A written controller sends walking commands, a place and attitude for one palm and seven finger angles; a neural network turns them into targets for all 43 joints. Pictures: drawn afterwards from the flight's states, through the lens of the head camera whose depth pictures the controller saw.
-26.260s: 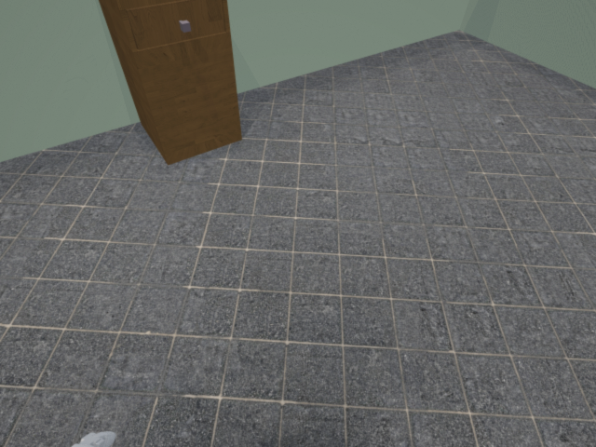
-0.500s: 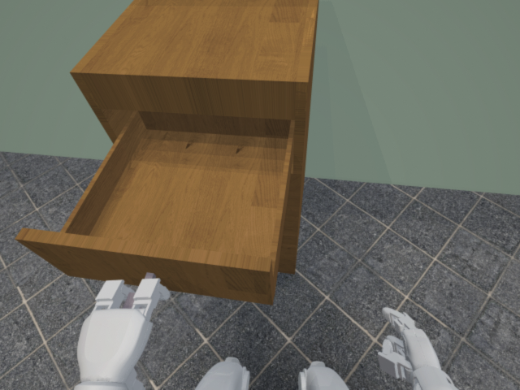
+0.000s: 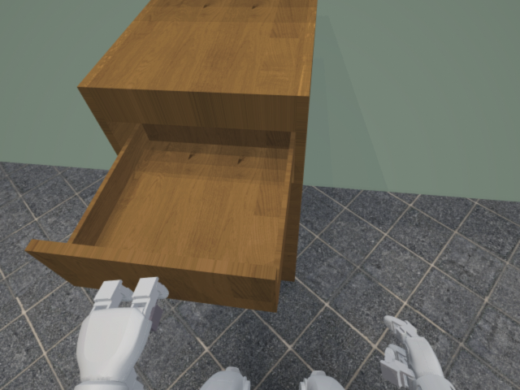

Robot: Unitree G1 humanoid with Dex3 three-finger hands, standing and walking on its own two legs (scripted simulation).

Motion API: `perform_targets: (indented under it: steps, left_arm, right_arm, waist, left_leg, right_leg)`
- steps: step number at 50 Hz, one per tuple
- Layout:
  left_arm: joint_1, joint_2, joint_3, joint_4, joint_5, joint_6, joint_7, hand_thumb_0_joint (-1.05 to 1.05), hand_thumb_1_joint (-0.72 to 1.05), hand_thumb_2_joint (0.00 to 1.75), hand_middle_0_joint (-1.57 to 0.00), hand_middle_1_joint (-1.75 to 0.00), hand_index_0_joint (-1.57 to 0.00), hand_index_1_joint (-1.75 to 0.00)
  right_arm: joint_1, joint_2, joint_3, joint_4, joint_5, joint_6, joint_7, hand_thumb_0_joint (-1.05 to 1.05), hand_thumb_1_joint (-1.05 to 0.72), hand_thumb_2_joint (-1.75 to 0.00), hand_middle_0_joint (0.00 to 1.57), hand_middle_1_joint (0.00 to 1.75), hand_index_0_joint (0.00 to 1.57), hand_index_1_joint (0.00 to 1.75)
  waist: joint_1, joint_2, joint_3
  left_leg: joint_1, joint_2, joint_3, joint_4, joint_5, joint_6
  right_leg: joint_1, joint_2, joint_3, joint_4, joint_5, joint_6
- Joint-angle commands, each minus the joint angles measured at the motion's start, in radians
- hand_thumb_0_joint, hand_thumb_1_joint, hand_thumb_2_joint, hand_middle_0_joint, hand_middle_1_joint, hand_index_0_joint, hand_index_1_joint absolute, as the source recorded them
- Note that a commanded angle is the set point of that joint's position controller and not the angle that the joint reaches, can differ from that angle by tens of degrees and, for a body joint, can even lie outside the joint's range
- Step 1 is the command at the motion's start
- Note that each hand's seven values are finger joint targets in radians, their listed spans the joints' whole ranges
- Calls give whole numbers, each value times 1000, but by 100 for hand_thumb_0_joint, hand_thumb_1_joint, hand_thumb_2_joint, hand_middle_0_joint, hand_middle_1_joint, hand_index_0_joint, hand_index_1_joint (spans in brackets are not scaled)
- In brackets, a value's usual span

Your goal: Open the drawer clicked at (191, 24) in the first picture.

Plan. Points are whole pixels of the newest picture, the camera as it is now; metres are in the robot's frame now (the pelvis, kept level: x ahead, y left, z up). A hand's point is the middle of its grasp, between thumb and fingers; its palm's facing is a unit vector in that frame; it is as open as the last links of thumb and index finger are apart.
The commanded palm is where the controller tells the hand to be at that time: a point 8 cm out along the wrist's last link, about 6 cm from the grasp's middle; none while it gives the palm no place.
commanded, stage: lift the hand off the handle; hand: left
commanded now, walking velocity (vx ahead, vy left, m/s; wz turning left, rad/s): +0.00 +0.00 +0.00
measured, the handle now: (150, 305) +0.25 +0.20 -0.02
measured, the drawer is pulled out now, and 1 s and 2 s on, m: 0.30 0.30 0.30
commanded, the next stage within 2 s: draw the hand back to the body in 2.00 s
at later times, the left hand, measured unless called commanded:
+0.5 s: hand (126, 333) +0.20 +0.20 +0.02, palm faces +0.02 -0.12 -0.99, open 13.8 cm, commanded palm +0.17 +0.20 +0.08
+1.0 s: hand (113, 324) +0.20 +0.21 +0.06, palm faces +0.04 -0.13 -0.99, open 13.8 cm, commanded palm +0.18 +0.20 +0.12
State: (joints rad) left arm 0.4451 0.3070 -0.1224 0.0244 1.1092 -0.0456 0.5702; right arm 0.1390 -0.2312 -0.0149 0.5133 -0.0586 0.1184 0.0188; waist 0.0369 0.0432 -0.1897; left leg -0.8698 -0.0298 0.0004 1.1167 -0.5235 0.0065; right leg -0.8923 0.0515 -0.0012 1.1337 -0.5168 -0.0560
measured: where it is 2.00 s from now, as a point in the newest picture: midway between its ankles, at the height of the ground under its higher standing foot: outside the picture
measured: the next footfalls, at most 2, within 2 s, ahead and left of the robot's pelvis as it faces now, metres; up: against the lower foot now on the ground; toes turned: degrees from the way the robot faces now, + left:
none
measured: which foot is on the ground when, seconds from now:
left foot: down 0.00-1.00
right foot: down 0.00-1.00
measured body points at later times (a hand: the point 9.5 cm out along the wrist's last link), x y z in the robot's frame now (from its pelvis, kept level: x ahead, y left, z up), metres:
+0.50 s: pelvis +0.01 +0.00 +0.02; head +0.04 -0.03 +0.47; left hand +0.19 +0.21 +0.08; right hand +0.21 -0.22 -0.07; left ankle +0.01 +0.12 -0.65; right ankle +0.02 -0.09 -0.65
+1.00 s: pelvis +0.01 +0.01 +0.03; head +0.04 -0.03 +0.48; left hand +0.19 +0.21 +0.11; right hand +0.22 -0.21 -0.06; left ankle +0.01 +0.12 -0.65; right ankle +0.02 -0.09 -0.65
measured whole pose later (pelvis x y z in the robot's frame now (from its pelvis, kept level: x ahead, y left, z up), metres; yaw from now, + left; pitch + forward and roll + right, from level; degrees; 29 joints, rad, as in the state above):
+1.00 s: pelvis +0.01 +0.01 +0.03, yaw -1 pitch +10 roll +1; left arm 0.55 0.35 -0.10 -0.19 1.04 -0.05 0.45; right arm 0.16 -0.23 -0.01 0.48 -0.04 0.12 0.05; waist 0.06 0.06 -0.14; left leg -0.63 -0.03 0.01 0.92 -0.47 0.02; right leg -0.66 0.05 0.02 0.94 -0.46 -0.05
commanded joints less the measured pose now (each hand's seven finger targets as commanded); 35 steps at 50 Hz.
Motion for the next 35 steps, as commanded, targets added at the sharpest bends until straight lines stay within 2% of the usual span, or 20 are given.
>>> perform_targets:
  steps: [1,4,6,8,11,13,14,18,19,21,23,24,25,26,28,29,30,31,33,35]
  left_arm:
    - [-55,110,57,-207,2,1,29,0,-50,30,-30,-120,-30,-120]
    - [-29,119,62,-231,2,-1,27,0,-50,30,-30,-120,-30,-120]
    - [0,110,57,-223,-1,4,22,0,-50,30,-30,-120,-30,-120]
    - [5,137,83,-227,-2,7,20,0,-50,30,-30,-120,-30,-120]
    - [-6,113,58,-233,-4,17,13,0,-50,30,-30,-120,-30,-120]
    - [10,132,75,-250,-16,20,6,0,-50,30,-30,-120,-30,-120]
    - [20,123,65,-244,-18,22,0,0,-50,30,-30,-120,-30,-120]
    - [1,136,68,-277,-25,14,-17,0,-50,30,-30,-120,-30,-120]
    - [16,137,79,-263,-26,10,-19,0,-50,30,-30,-120,-30,-120]
    - [15,122,59,-286,-28,6,-26,0,-50,30,-30,-120,-30,-120]
    - [19,147,86,-293,-30,2,-29,0,-50,30,-30,-120,-30,-120]
    - [30,135,76,-294,-32,1,-32,0,-50,30,-30,-120,-30,-120]
    - [3,150,84,-304,-32,0,-35,0,-50,30,-30,-120,-30,-120]
    - [24,149,92,-294,-33,0,-36,0,-50,30,-30,-120,-30,-120]
    - [20,175,121,-309,-37,-4,-37,0,-50,30,-30,-120,-30,-120]
    - [38,164,115,-311,-40,-5,-38,0,-50,30,-30,-120,-30,-120]
    - [28,167,113,-323,-39,-6,-41,0,-50,30,-30,-120,-30,-120]
    - [50,156,107,-330,-44,-7,-42,0,-50,30,-30,-120,-30,-120]
    - [92,171,124,-334,-56,-7,-51,0,-50,30,-30,-120,-30,-120]
    - [77,150,93,-363,-58,-8,-63,0,-50,30,-30,-120,-30,-120]
  right_arm:
    - [-98,-95,-37,-164,1,-46,-7,0,-90,-90,20,30,20,30]
    - [-93,-94,-33,-172,2,-48,-2,0,-90,-90,20,30,20,30]
    - [-94,-91,-32,-178,5,-47,3,0,-90,-90,20,30,20,30]
    - [-100,-91,-26,-179,6,-46,5,0,-90,-90,20,30,20,30]
    - [-99,-91,-29,-180,10,-41,8,0,-90,-90,20,30,20,30]
    - [-100,-93,-25,-186,10,-44,9,0,-90,-90,20,30,20,30]
    - [-101,-92,-27,-186,15,-42,6,0,-90,-90,20,30,20,30]
    - [-102,-92,-21,-186,10,-45,8,0,-90,-90,20,30,20,30]
    - [-97,-91,-25,-183,15,-44,5,0,-90,-90,20,30,20,30]
    - [-99,-91,-26,-186,13,-46,9,0,-90,-90,20,30,20,30]
    - [-97,-92,-24,-188,9,-48,13,0,-90,-90,20,30,20,30]
    - [-98,-92,-26,-188,15,-47,10,0,-90,-90,20,30,20,30]
    - [-96,-93,-25,-186,9,-47,14,0,-90,-90,20,30,20,30]
    - [-100,-92,-27,-187,13,-46,10,0,-90,-90,20,30,20,30]
    - [-101,-93,-24,-186,11,-48,10,0,-90,-90,20,30,20,30]
    - [-100,-92,-27,-187,16,-48,7,0,-90,-90,20,30,20,30]
    - [-99,-93,-26,-187,12,-49,12,0,-90,-90,20,30,20,30]
    - [-97,-92,-30,-187,14,-48,11,0,-90,-90,20,30,20,30]
    - [-99,-93,-25,-191,15,-51,16,0,-90,-90,20,30,20,30]
    - [-100,-95,-27,-191,13,-50,20,0,-90,-90,20,30,20,30]
  waist:
    - [-7,-58,-163]
    - [5,-27,-180]
    - [9,-44,-164]
    - [14,-54,-180]
    - [4,-51,-139]
    - [12,-55,-159]
    - [7,-49,-128]
    - [6,-59,-140]
    - [7,-54,-109]
    - [6,-45,-119]
    - [14,-60,-138]
    - [9,-40,-109]
    - [8,-62,-113]
    - [10,-67,-99]
    - [19,-60,-126]
    - [18,-39,-109]
    - [21,-37,-125]
    - [18,-41,-124]
    - [25,-50,-132]
    - [19,-44,-122]
  left_leg:
    - [201,-12,-6,-149,184,30]
    - [230,-14,-3,-160,215,27]
    - [230,-12,-3,-168,227,26]
    - [234,-15,1,-171,239,25]
    - [242,-12,-2,-191,227,26]
    - [261,-12,0,-200,243,25]
    - [256,-13,1,-209,233,28]
    - [284,-16,4,-218,239,29]
    - [274,-13,3,-229,233,30]
    - [288,-14,3,-231,241,32]
    - [301,-14,3,-235,248,28]
    - [294,-13,3,-243,240,31]
    - [304,-16,3,-238,242,27]
    - [290,-13,4,-246,228,31]
    - [305,-17,7,-249,237,28]
    - [302,-16,7,-256,244,31]
    - [321,-17,5,-253,261,26]
    - [322,-13,6,-259,272,30]
    - [331,-14,6,-265,291,27]
    - [339,-14,4,-267,302,28]
  right_leg:
    - [104,-16,37,-242,170,-3]
    - [125,-15,38,-241,200,-8]
    - [141,-14,34,-248,211,-6]
    - [159,-14,57,-254,240,-5]
    - [169,-11,44,-270,230,-4]
    - [187,-12,57,-279,248,-3]
    - [200,-12,51,-290,252,-3]
    - [207,-18,78,-313,252,-2]
    - [223,-15,59,-315,261,-1]
    - [229,-17,64,-322,266,-1]
    - [228,-17,82,-325,258,-3]
    - [242,-16,63,-330,271,-3]
    - [218,-18,85,-336,251,-3]
    - [243,-18,68,-339,253,0]
    - [248,-19,89,-344,253,-2]
    - [270,-17,73,-344,285,-3]
    - [248,-16,93,-342,279,-6]
    - [273,-15,74,-342,306,-4]
    - [287,-15,86,-344,330,-3]
    - [280,-18,91,-349,341,-3]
